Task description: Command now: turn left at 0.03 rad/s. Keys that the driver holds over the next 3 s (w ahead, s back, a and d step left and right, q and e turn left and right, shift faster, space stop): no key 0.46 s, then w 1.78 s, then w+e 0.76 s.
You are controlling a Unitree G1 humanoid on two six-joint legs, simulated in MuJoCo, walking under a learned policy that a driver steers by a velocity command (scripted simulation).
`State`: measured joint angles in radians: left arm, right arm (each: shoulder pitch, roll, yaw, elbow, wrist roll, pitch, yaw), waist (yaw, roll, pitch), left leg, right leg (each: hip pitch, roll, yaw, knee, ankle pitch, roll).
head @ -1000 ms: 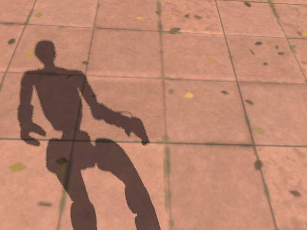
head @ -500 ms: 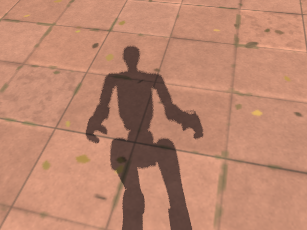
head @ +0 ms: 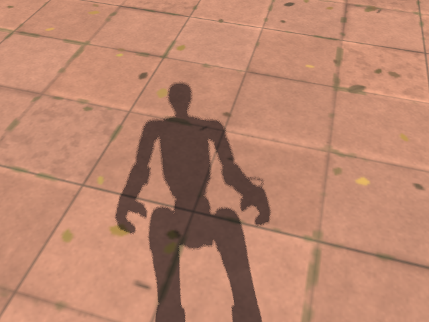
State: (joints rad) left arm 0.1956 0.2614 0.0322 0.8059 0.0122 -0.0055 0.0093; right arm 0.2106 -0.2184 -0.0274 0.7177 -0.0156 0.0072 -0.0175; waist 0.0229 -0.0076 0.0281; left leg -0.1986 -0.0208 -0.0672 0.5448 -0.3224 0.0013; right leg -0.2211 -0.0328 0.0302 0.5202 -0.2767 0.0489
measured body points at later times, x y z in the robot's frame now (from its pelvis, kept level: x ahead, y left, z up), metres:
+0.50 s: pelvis +0.00 +0.00 +0.00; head +0.01 +0.00 +0.45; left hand +0.06 +0.27 -0.14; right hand +0.09 -0.25 -0.13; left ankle -0.02 +0.12 -0.73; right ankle +0.00 -0.15 -0.73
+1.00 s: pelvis +0.14 -0.04 +0.01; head +0.17 -0.05 +0.46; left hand +0.05 +0.21 -0.12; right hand +0.35 -0.27 -0.10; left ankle +0.31 +0.12 -0.68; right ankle +0.01 -0.13 -0.73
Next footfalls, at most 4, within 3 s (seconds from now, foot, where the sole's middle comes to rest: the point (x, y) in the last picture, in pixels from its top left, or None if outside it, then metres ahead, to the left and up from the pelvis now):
1.14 left None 0.42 0.09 -0.77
1.68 right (269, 262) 0.72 -0.15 -0.77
2.24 left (206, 187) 1.04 0.08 -0.77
2.82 right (269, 141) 1.30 -0.19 -0.77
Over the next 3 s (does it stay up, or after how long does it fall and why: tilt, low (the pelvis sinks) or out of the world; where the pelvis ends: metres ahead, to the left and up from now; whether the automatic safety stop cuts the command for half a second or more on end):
stays up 1.26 -0.11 0.01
